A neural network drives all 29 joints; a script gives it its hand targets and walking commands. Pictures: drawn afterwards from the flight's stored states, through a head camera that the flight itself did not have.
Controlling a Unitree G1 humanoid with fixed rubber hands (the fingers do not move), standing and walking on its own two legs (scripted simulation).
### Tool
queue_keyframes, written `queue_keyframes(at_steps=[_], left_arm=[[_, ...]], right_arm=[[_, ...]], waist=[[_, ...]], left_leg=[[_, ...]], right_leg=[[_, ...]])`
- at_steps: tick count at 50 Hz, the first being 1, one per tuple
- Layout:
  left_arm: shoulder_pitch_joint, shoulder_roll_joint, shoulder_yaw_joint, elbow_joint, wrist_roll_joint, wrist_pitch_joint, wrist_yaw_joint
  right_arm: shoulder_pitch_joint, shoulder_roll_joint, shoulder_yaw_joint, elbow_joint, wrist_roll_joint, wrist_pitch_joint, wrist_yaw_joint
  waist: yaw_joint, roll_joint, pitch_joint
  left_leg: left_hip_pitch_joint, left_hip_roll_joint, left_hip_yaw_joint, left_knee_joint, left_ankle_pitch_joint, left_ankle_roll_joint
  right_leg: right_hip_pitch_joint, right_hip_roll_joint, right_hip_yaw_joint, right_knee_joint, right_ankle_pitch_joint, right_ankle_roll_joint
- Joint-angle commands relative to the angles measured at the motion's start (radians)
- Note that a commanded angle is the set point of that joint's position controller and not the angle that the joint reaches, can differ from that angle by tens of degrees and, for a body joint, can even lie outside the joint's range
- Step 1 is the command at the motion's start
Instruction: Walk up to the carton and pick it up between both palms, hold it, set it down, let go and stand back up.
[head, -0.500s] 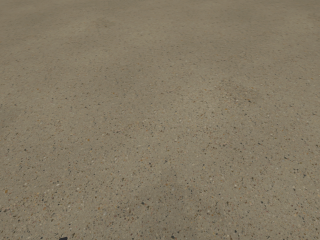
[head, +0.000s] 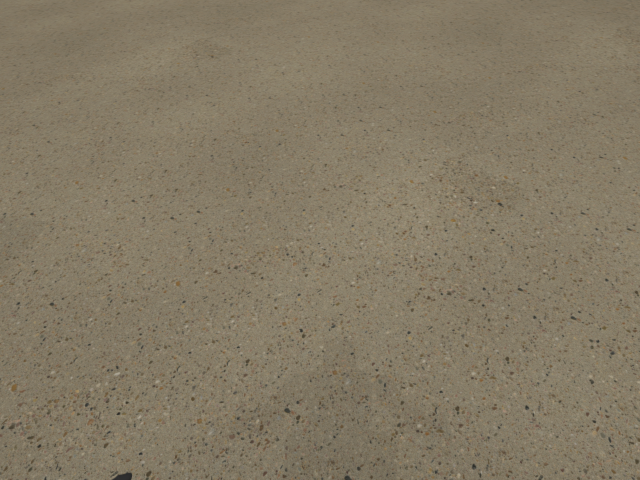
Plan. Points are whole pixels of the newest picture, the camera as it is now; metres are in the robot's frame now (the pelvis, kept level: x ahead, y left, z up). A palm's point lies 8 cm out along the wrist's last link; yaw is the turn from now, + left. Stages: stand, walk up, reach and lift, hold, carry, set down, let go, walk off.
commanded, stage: stand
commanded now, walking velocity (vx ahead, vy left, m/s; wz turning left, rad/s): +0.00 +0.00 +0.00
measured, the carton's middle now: out of the picture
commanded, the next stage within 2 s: walk up in 0.68 s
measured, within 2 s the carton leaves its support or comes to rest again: neither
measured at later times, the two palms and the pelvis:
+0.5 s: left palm out of the picture +0.10 +0.31 -0.11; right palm out of the picture +0.10 -0.31 -0.11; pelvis +0.00 +0.00 +0.00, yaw +0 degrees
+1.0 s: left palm out of the picture +0.09 +0.36 -0.09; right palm out of the picture +0.13 -0.30 -0.10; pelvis +0.01 +0.01 +0.00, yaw +8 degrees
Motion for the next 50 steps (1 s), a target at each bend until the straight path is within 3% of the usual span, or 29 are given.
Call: queue_keyframes(at_steps=[1,4,7,9,10,13,16,18,19,22,23,25,26,27,29,30,33,34,35,36,37,38,41,43,44,45,46,48,50], left_arm=[[-0.026,0.198,0.041,-0.037,-0.004,-0.012,0.007],[-0.023,0.164,0.022,-0.048,-0.003,-0.012,0.003],[-0.035,0.179,0.025,-0.05,0.005,-0.014,0.003],[-0.041,0.199,0.034,-0.052,0.001,-0.013,0.006],[-0.045,0.196,0.032,-0.043,0.0,-0.009,0.001],[-0.013,0.188,0.03,-0.04,-0.002,-0.015,0.007],[-0.027,0.204,0.033,-0.044,0.0,-0.009,0.009],[-0.022,0.182,0.031,-0.043,-0.004,-0.009,0.005],[-0.013,0.2,0.037,-0.034,-0.004,-0.007,0.007],[-0.015,0.202,0.037,-0.042,-0.001,-0.015,0.005],[-0.018,0.182,0.029,-0.044,-0.002,-0.01,0.004],[-0.026,0.17,0.031,-0.057,0.003,-0.014,0.004],[-0.034,0.166,0.025,-0.055,0.001,-0.011,0.002],[-0.04,0.179,0.026,-0.047,0.002,-0.01,0.006],[-0.03,0.194,0.029,-0.046,-0.007,-0.006,0.001],[-0.024,0.156,0.025,-0.056,-0.005,-0.007,0.002],[-0.026,0.193,0.033,-0.034,-0.001,-0.002,0.008],[-0.035,0.197,0.038,-0.04,0.001,-0.001,0.006],[-0.018,0.179,0.027,-0.047,-0.001,-0.007,0.001],[-0.015,0.211,0.037,-0.029,-0.005,-0.007,0.003],[-0.027,0.184,0.034,-0.047,-0.002,-0.01,0.004],[-0.022,0.171,0.025,-0.038,0.002,-0.011,-0.002],[-0.024,0.178,0.029,-0.046,0.003,-0.009,0.005],[-0.021,0.187,0.031,-0.046,0.001,-0.009,0.004],[0.112,0.357,0.134,-0.072,0.016,-0.026,0.018],[0.153,0.406,0.15,-0.059,0.03,-0.026,0.032],[0.106,0.403,0.162,-0.093,0.045,-0.034,0.035],[0.07,0.394,0.162,-0.139,0.039,-0.049,0.042],[0.029,0.348,0.147,-0.152,0.018,-0.054,0.035]], right_arm=[[-0.033,-0.187,-0.034,-0.033,-0.003,-0.008,-0.007],[-0.024,-0.19,-0.032,-0.043,0.002,-0.016,-0.004],[-0.055,-0.175,-0.027,-0.037,0.002,-0.005,-0.002],[-0.027,-0.164,-0.03,-0.044,0.007,-0.005,-0.001],[-0.033,-0.202,-0.039,-0.036,0.008,-0.004,-0.004],[-0.022,-0.19,-0.033,-0.029,-0.001,-0.008,-0.007],[-0.006,-0.17,-0.026,-0.04,-0.002,-0.004,-0.005],[-0.019,-0.186,-0.029,-0.032,0.003,-0.009,-0.005],[-0.018,-0.189,-0.034,-0.034,0.001,-0.007,-0.005],[-0.014,-0.191,-0.029,-0.038,0.005,-0.008,0.0],[-0.015,-0.198,-0.036,-0.031,-0.001,-0.009,-0.005],[-0.039,-0.195,-0.04,-0.043,-0.002,-0.004,-0.005],[-0.046,-0.183,-0.036,-0.045,-0.002,-0.005,-0.006],[-0.033,-0.185,-0.036,-0.052,-0.003,-0.008,-0.001],[-0.029,-0.191,-0.031,-0.035,0.002,-0.004,-0.005],[-0.026,-0.206,-0.037,-0.037,0.003,-0.005,-0.006],[-0.021,-0.197,-0.037,-0.045,0.004,-0.004,-0.003],[-0.033,-0.194,-0.036,-0.039,-0.003,-0.006,0.001],[-0.037,-0.186,-0.032,-0.046,-0.003,-0.007,0.0],[0.008,-0.176,-0.029,-0.034,0.002,-0.009,-0.002],[-0.021,-0.2,-0.038,-0.03,-0.002,-0.007,-0.005],[-0.028,-0.184,-0.028,-0.037,0.002,-0.01,-0.009],[-0.039,-0.168,-0.033,-0.047,0.004,-0.006,-0.003],[-0.01,-0.18,-0.031,-0.041,0.005,-0.008,-0.004],[-0.068,-0.252,-0.088,-0.22,-0.02,0.027,0.055],[-0.093,-0.218,-0.086,-0.25,-0.021,0.05,0.093],[-0.129,-0.222,-0.084,-0.27,-0.045,0.071,0.111],[-0.124,-0.224,-0.102,-0.3,-0.052,0.071,0.14],[-0.057,-0.216,-0.118,-0.283,-0.037,0.063,0.162]], waist=[[0.003,-0.011,-0.064],[-0.008,0.017,-0.059],[0.001,-0.023,-0.076],[-0.018,-0.037,-0.081],[0.001,-0.021,-0.077],[-0.004,0.055,-0.066],[-0.008,-0.04,-0.063],[-0.002,0.02,-0.072],[-0.004,-0.009,-0.062],[-0.01,0.016,-0.056],[-0.005,-0.031,-0.048],[0.0,0.01,-0.058],[0.0,-0.031,-0.036],[-0.011,0.026,-0.052],[-0.006,-0.034,-0.082],[-0.004,0.016,-0.044],[-0.009,0.003,-0.055],[-0.005,0.031,-0.053],[0.008,0.012,-0.093],[-0.014,-0.026,-0.051],[0.003,0.003,-0.057],[-0.007,0.015,-0.065],[-0.014,-0.028,-0.073],[-0.006,0.019,-0.071],[0.076,-0.031,-0.119],[0.092,-0.115,-0.086],[0.078,-0.095,-0.034],[0.072,-0.108,-0.011],[0.016,-0.095,-0.016]], left_leg=[[0.015,0.115,-0.085,-0.06,0.166,0.033],[-0.001,0.111,-0.079,-0.049,0.134,0.032],[0.011,0.12,-0.08,-0.044,0.143,0.04],[0.032,0.117,-0.082,-0.056,0.142,0.038],[0.02,0.115,-0.075,-0.045,0.15,0.041],[0.014,0.114,-0.072,-0.03,0.19,0.038],[0.015,0.127,-0.075,-0.037,0.188,0.039],[0.006,0.117,-0.072,-0.04,0.177,0.036],[0.025,0.114,-0.068,-0.05,0.168,0.037],[0.016,0.114,-0.073,-0.053,0.147,0.032],[0.008,0.113,-0.074,-0.052,0.122,0.035],[0.024,0.114,-0.068,-0.043,0.129,0.029],[0.001,0.112,-0.064,-0.045,0.141,0.032],[0.019,0.12,-0.069,-0.047,0.136,0.034],[0.032,0.124,-0.072,-0.05,0.14,0.041],[0.002,0.117,-0.084,-0.052,0.125,0.041],[0.019,0.119,-0.078,-0.055,0.13,0.034],[0.012,0.116,-0.064,-0.06,0.149,0.025],[-0.002,0.118,-0.064,-0.044,0.146,0.035],[0.004,0.118,-0.077,-0.064,0.152,0.035],[0.011,0.11,-0.067,-0.052,0.159,0.028],[0.025,0.125,-0.07,-0.043,0.138,0.036],[0.028,0.122,-0.077,-0.046,0.144,0.039],[0.021,0.119,-0.068,-0.05,0.17,0.033],[-0.349,0.023,-0.118,0.164,0.107,0.099],[-0.543,0.007,-0.037,0.328,-0.163,0.066],[-0.565,0.084,-0.061,0.487,-0.21,0.044],[-0.532,0.123,-0.091,0.494,-0.229,0.036],[-0.467,0.146,-0.137,0.509,-0.157,0.018]], right_leg=[[0.019,-0.116,0.082,-0.045,0.143,-0.022],[0.009,-0.122,0.075,-0.045,0.14,-0.026],[0.012,-0.122,0.078,-0.042,0.161,-0.027],[0.01,-0.128,0.079,-0.044,0.162,-0.028],[0.016,-0.124,0.085,-0.048,0.153,-0.024],[0.017,-0.13,0.104,-0.042,0.19,-0.033],[0.018,-0.121,0.08,-0.047,0.181,-0.023],[0.033,-0.13,0.085,-0.038,0.191,-0.029],[0.008,-0.126,0.086,-0.035,0.194,-0.03],[0.011,-0.121,0.095,-0.052,0.153,-0.032],[0.002,-0.126,0.095,-0.059,0.145,-0.029],[-0.003,-0.124,0.084,-0.056,0.134,-0.024],[-0.007,-0.122,0.077,-0.058,0.162,-0.025],[0.003,-0.132,0.092,-0.053,0.168,-0.031],[0.011,-0.124,0.084,-0.058,0.161,-0.027],[-0.008,-0.124,0.087,-0.057,0.157,-0.031],[-0.003,-0.121,0.086,-0.056,0.135,-0.03],[0.0,-0.121,0.085,-0.057,0.126,-0.025],[0.038,-0.13,0.09,-0.053,0.149,-0.029],[0.01,-0.116,0.088,-0.048,0.147,-0.024],[0.005,-0.118,0.075,-0.056,0.166,-0.023],[0.001,-0.125,0.094,-0.055,0.172,-0.027],[0.006,-0.114,0.075,-0.057,0.16,-0.021],[0.017,-0.135,0.092,-0.051,0.209,-0.034],[0.278,-0.135,0.107,0.049,0.052,-0.084],[0.365,-0.349,0.226,-0.066,-0.052,-0.18],[0.262,-0.487,0.241,-0.155,-0.14,-0.234],[0.11,-0.491,0.199,-0.174,-0.193,-0.24],[0.022,-0.409,0.068,-0.139,-0.194,-0.191]])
